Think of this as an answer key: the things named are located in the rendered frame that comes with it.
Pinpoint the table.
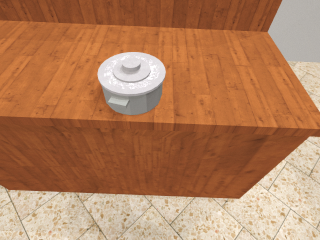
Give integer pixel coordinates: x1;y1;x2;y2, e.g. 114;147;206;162
0;0;320;199

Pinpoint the lid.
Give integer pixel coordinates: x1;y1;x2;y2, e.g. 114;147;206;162
97;52;166;97

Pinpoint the knob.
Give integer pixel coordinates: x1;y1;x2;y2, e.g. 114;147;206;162
122;57;141;72

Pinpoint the pot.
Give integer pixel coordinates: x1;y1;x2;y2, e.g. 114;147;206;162
102;83;163;115

